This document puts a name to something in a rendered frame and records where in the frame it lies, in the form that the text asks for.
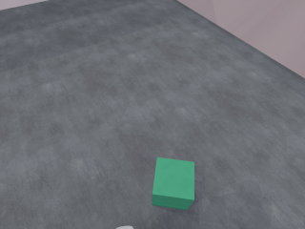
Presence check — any carton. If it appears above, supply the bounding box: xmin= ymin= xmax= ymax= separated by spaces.
xmin=152 ymin=157 xmax=194 ymax=211

